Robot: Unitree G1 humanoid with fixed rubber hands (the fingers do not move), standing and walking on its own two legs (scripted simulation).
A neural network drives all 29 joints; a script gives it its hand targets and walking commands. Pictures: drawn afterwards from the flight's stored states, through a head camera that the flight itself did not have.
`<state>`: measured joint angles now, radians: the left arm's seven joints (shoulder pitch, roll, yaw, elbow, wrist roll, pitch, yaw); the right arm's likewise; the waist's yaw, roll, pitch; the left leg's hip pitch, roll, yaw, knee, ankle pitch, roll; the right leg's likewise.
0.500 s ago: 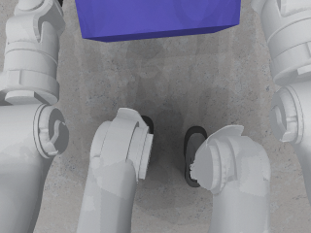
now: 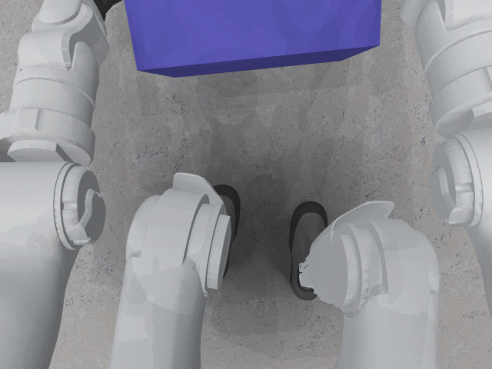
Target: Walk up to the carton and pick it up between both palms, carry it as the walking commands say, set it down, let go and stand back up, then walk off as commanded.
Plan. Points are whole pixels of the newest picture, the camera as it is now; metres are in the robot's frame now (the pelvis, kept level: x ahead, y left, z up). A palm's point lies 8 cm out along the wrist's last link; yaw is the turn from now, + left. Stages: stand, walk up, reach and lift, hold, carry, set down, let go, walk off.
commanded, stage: set down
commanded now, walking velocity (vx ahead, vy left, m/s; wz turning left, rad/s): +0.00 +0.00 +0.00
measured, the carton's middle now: out of the picture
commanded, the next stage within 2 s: none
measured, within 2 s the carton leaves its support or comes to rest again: neither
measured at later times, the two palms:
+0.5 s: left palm (93, 5) +0.51 +0.26 -0.19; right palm out of the picture +0.59 -0.10 -0.18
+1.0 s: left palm (99, 3) +0.51 +0.26 -0.19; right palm out of the picture +0.59 -0.10 -0.18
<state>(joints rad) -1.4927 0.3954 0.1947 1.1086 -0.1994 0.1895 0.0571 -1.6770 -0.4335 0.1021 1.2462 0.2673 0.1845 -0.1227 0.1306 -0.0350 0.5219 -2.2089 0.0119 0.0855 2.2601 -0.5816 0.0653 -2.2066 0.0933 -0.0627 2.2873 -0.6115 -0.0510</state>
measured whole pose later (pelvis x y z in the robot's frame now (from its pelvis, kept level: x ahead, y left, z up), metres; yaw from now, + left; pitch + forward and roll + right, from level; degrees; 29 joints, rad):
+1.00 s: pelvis +0.01 +0.00 -0.01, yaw +0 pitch +31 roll +1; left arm -1.51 0.38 0.22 1.20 -0.20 0.09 0.04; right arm -1.63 -0.45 0.09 1.21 0.25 0.14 -0.08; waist 0.12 -0.02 0.52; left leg -2.25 0.05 0.09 2.30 -0.59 0.09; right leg -2.24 0.05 -0.09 2.33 -0.63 -0.08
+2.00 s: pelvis +0.00 +0.00 +0.02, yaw +2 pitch +30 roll +0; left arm -1.49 0.50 0.20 1.00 -0.26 0.18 0.06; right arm -1.59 -0.52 -0.04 1.00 0.23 0.23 -0.07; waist 0.12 -0.03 0.52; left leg -2.14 0.02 0.08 2.19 -0.57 0.08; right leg -2.10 0.04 -0.07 2.23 -0.65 -0.06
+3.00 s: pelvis -0.01 +0.00 +0.28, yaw +2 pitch +28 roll -2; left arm -1.44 0.50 0.28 0.77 -0.22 0.41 0.03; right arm -1.57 -0.58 -0.14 0.89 0.17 0.40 0.03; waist 0.11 -0.01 0.52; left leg -1.43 -0.04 0.00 1.24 -0.30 0.04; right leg -1.39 0.08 -0.01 1.26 -0.36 -0.02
